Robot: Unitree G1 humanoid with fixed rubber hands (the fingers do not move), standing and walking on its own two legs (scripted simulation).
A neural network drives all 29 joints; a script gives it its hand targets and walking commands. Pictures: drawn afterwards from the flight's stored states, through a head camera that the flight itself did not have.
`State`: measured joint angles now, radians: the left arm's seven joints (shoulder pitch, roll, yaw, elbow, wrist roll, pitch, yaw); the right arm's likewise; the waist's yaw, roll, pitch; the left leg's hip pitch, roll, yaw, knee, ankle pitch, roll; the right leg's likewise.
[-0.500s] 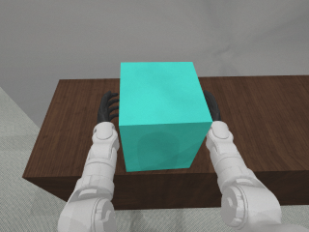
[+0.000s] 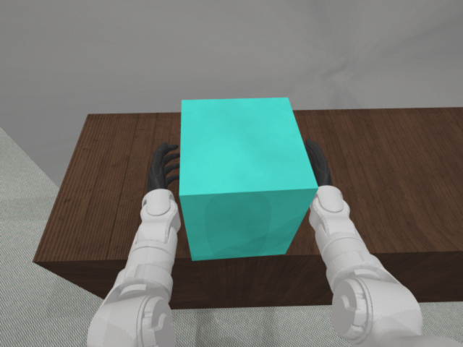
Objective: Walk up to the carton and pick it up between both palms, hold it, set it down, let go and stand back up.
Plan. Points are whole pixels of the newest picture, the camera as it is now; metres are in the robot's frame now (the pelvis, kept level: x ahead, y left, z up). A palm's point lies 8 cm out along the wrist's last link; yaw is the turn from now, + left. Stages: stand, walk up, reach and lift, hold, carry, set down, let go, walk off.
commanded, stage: set down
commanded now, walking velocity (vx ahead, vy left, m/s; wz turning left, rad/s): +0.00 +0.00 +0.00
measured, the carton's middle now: (237, 183) +0.42 +0.04 -0.01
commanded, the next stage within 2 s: none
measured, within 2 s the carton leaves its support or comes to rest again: rests again in 0.10 s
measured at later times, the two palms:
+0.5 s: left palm (156, 200) +0.35 +0.18 +0.03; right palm (319, 178) +0.41 -0.11 +0.04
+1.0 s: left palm (154, 210) +0.33 +0.17 +0.04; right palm (327, 200) +0.37 -0.12 +0.04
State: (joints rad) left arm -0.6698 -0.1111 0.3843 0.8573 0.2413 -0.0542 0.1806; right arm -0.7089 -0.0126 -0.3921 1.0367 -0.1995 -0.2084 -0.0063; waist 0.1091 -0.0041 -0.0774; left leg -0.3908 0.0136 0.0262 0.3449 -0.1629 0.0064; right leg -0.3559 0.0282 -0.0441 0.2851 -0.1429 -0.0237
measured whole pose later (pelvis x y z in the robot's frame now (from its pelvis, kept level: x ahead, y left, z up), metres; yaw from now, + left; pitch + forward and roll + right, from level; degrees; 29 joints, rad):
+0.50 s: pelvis -0.04 +0.01 -0.01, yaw -1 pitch +16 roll -1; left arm -0.70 -0.08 0.24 0.86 -0.01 0.02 0.30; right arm -0.86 -0.16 -0.13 1.11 0.11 -0.02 -0.01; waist 0.11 0.00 -0.16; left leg -0.60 0.02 0.03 0.51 -0.18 0.01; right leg -0.56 0.03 -0.04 0.43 -0.15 -0.02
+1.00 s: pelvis -0.06 +0.01 -0.02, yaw -1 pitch +14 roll -1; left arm -0.70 -0.07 0.21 0.86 -0.04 0.08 0.31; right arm -0.80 -0.18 -0.08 1.11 0.15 0.02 0.00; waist 0.11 0.00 -0.17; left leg -0.61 0.02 0.03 0.56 -0.18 0.01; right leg -0.58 0.03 -0.04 0.49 -0.16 -0.02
